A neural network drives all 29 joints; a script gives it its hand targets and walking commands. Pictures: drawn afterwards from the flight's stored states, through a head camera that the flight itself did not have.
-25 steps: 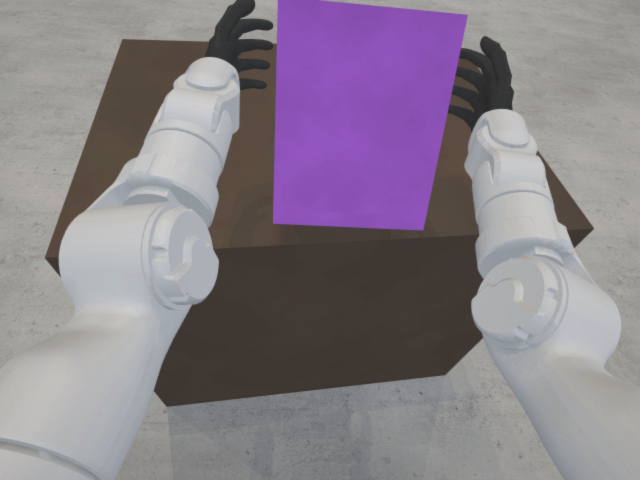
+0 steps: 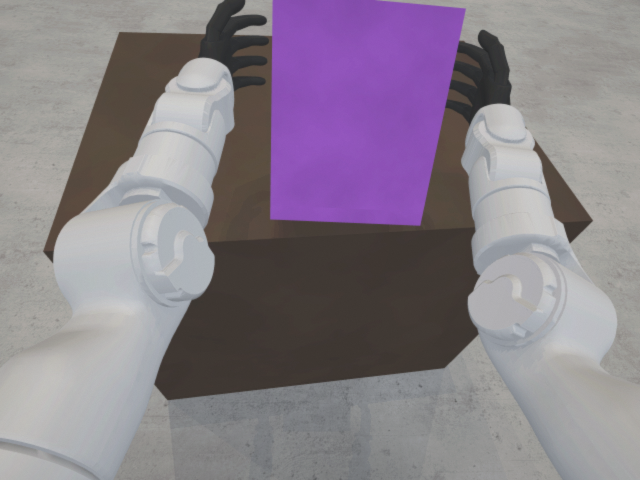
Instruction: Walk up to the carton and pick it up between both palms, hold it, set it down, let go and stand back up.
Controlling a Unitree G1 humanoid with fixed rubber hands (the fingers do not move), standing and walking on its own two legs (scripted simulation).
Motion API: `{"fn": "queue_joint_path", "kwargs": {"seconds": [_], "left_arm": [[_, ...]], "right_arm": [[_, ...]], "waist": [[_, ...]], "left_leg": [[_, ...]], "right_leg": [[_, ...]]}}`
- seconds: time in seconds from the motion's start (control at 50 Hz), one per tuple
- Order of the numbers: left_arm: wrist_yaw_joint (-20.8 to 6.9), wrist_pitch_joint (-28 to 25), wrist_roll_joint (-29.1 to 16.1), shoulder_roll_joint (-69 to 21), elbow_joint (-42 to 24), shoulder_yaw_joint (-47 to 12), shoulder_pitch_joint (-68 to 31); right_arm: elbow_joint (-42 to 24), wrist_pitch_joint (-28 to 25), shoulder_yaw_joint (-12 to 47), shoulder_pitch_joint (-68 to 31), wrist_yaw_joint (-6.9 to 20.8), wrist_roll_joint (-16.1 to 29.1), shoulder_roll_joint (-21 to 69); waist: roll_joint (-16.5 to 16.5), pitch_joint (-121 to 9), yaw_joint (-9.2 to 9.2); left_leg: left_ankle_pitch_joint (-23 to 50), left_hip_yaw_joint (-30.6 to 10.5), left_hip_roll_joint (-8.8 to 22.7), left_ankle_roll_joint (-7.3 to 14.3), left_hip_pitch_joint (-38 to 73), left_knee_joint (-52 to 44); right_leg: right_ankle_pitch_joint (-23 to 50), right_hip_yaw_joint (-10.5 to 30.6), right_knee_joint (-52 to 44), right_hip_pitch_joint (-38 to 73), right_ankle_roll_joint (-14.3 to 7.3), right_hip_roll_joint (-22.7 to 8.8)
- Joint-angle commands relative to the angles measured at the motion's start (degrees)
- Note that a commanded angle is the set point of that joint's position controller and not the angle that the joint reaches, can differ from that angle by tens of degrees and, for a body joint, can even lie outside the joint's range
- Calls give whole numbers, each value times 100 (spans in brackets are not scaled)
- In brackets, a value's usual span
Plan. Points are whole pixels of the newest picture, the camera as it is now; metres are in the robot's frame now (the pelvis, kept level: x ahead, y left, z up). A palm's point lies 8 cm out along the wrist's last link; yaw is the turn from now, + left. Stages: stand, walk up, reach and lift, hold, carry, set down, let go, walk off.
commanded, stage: set down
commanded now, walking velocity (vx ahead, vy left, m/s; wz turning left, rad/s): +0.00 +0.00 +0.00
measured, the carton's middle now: (347, 110) +0.57 -0.05 +0.15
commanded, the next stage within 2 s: none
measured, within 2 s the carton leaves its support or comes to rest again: rests again in 1.40 s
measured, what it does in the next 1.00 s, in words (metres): stands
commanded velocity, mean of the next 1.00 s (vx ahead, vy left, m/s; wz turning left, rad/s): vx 0.00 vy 0.00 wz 0.00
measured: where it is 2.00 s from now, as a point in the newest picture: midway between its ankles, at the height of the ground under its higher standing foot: outside the picture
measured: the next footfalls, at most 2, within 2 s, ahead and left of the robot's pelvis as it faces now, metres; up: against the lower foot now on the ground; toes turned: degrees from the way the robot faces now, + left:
none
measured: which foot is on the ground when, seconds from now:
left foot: down 0.00-1.00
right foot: down 0.00-1.00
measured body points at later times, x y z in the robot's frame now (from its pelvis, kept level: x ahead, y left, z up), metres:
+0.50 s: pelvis +0.00 +0.00 +0.00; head +0.04 +0.03 +0.45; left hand +0.51 +0.11 +0.23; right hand +0.47 -0.19 +0.23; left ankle -0.08 +0.05 -0.74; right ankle +0.02 -0.14 -0.74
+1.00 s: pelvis +0.00 +0.00 +0.00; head +0.04 +0.03 +0.45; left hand +0.51 +0.11 +0.23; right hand +0.47 -0.19 +0.22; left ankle -0.08 +0.05 -0.74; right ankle +0.02 -0.14 -0.74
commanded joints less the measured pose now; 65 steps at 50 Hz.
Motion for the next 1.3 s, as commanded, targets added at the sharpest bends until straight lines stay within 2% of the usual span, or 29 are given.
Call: {"fn": "queue_joint_path", "kwargs": {"seconds": [0.0,0.02,0.12,0.14,0.16,0.22,0.34,0.36,0.44,0.48,0.52,0.56,0.58,0.6,0.64,0.68,0.72,0.76,0.88,0.9,0.92,0.94,0.98,1.02,1.04,1.08,1.12,1.22,1.28], "left_arm": [[-770,85,-81,-2415,349,-481,-2374],[-676,25,-327,-2187,228,-708,-2551],[-801,17,76,-2529,488,-227,-2363],[-795,55,-88,-2305,290,-438,-2455],[-792,12,46,-2264,372,-260,-2559],[-811,24,24,-2402,305,-331,-2679],[-701,-7,-177,-1991,221,-632,-2390],[-728,-22,-184,-2062,243,-607,-2233],[-744,-78,-15,-1677,498,-86,-2383],[-771,-83,-146,-2029,252,-444,-2396],[-732,-4,-255,-1761,157,-691,-2036],[-708,-76,-311,-1618,253,-609,-2305],[-713,-34,-204,-1374,395,-375,-1990],[-718,-79,-219,-1851,242,-601,-2316],[-728,-82,-80,-1327,534,-161,-2261],[-728,-125,-144,-1321,219,-373,-2126],[-682,-53,-144,-986,411,-290,-1997],[-634,-122,-280,-1363,-22,-650,-2040],[-492,-184,-437,-767,167,-615,-1957],[-496,-216,-562,-1064,-131,-954,-2054],[-426,-212,-752,-872,-109,-1083,-1893],[-452,-221,-691,-921,-60,-1034,-1974],[-372,-201,-656,-312,225,-892,-1791],[-115,-252,-972,647,-76,-1147,-1608],[-110,-326,-1184,711,301,-1275,-1782],[163,-455,-1600,1358,96,-1611,-1928],[217,-640,-2030,627,-9,-2249,-2263],[519,-1173,-2662,1528,104,-2681,-2773],[551,-1296,-2627,1362,-59,-2840,-2747]], "right_arm": [[275,306,510,-2592,737,-225,3336],[169,165,315,-2710,715,-256,2763],[126,210,351,-2651,697,-450,3556],[117,239,393,-2624,717,-297,3103],[199,225,454,-2588,738,-322,3358],[-71,362,354,-2646,707,-434,3559],[172,146,194,-2425,687,-313,2638],[173,91,355,-2355,705,-309,2736],[64,278,337,-2416,683,-360,2938],[-86,233,368,-2400,633,-369,3155],[70,235,384,-2248,618,-190,2499],[7,246,351,-2246,628,-259,2449],[133,263,444,-2096,645,-126,2176],[218,198,200,-2308,647,-349,2592],[-78,252,354,-2327,599,-234,2336],[-17,316,505,-2129,609,-135,2318],[101,358,485,-2066,605,-59,2112],[-5,219,525,-2176,588,-47,2277],[-105,94,560,-2136,447,59,1609],[202,146,551,-2046,403,-3,1944],[216,72,565,-2139,347,209,1385],[71,70,650,-2191,346,160,1757],[150,234,964,-1984,291,408,1445],[279,142,744,-1825,27,713,157],[242,136,1078,-2091,-20,823,415],[266,58,1033,-1893,-202,1165,-516],[34,-135,1374,-2262,-320,1186,299],[-428,-328,1813,-2018,-627,1632,-174],[61,-460,1839,-1910,-558,1898,-381]], "waist": [[528,-1918,-283],[600,-2534,-517],[428,-2098,-183],[621,-2271,-402],[544,-2170,-131],[456,-2062,-269],[772,-2567,-448],[650,-2218,-282],[292,-2127,-75],[442,-2398,-241],[746,-2493,-355],[557,-2278,-400],[601,-2173,-196],[539,-2252,-454],[439,-2331,-83],[560,-2402,-274],[518,-2111,-42],[618,-2464,-261],[510,-2482,-101],[528,-2399,-330],[814,-2692,-224],[384,-2412,-117],[488,-2312,77],[743,-2668,-212],[343,-2553,46],[658,-3099,-113],[452,-3470,-195],[115,-5052,-77],[577,-5443,-221]], "left_leg": [[5342,-213,922,-949,684,-403],[5509,-233,956,-1076,531,-362],[4828,-162,747,-836,160,-457],[5079,-216,861,-975,549,-444],[4868,-126,789,-915,356,-511],[4174,-184,718,-790,-114,-734],[5821,-271,1022,-1192,955,-324],[5934,-292,1107,-1173,874,-337],[4697,-182,805,-854,349,-614],[4566,-156,837,-870,7,-674],[5637,-202,1010,-1088,784,-492],[5098,-250,902,-1074,622,-608],[5557,-184,974,-1063,845,-520],[5407,-205,916,-1102,629,-509],[4785,-121,793,-933,351,-616],[4709,-145,764,-921,428,-661],[5126,-155,878,-996,572,-659],[5320,-251,989,-1075,906,-587],[5834,-200,1033,-1053,738,-514],[5649,-135,978,-1018,697,-438],[6023,-165,980,-1132,738,-320],[5828,-213,1049,-1012,554,-328],[5127,-126,861,-950,296,-531],[5881,-123,1028,-1045,845,-435],[5407,-150,987,-1003,292,-401],[5643,-146,976,-1109,360,-338],[5415,-194,925,-1007,-95,-330],[4033,-335,736,-673,-2939,-983],[5479,-463,927,-960,-1907,-626]], "right_leg": [[1119,-181,335,1281,160,-336],[1281,-129,262,1340,116,-363],[1634,-66,389,1720,237,-423],[1364,-155,404,1535,277,-345],[1323,-97,313,1663,242,-385],[1566,-53,551,2001,286,-457],[874,-163,187,1261,128,-322],[750,-171,134,1367,126,-306],[1356,-107,410,1701,259,-386],[1572,22,430,2013,250,-440],[1187,-90,423,1561,217,-291],[1070,-47,263,1640,215,-340],[1132,-110,356,1427,197,-279],[1126,-161,288,1475,168,-348],[1320,-73,295,1681,176,-334],[1528,-107,565,1813,294,-303],[1161,-76,437,1742,224,-338],[968,-120,252,1475,182,-323],[1140,-69,282,1431,147,-293],[1146,-101,239,1360,134,-307],[1370,20,139,1379,31,-310],[1236,58,-17,1472,36,-316],[1317,99,126,1797,97,-384],[1251,54,388,1371,234,-271],[1242,184,84,1396,110,-368],[1480,165,303,1322,68,-284],[1695,127,331,1356,65,-371],[4504,668,1115,4009,51,-887],[3874,551,964,3153,16,-733]]}}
